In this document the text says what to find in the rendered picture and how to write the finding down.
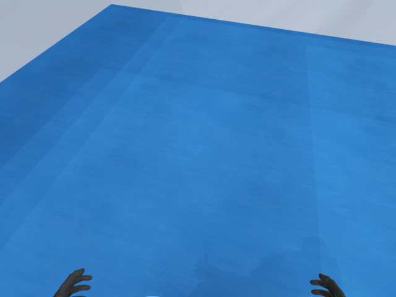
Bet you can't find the right robot hand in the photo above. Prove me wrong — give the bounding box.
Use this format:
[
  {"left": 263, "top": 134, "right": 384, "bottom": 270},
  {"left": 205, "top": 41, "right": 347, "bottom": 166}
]
[{"left": 310, "top": 273, "right": 346, "bottom": 297}]

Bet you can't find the left robot hand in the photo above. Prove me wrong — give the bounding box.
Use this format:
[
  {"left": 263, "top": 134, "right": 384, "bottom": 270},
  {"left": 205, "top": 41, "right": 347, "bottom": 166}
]
[{"left": 53, "top": 268, "right": 92, "bottom": 297}]

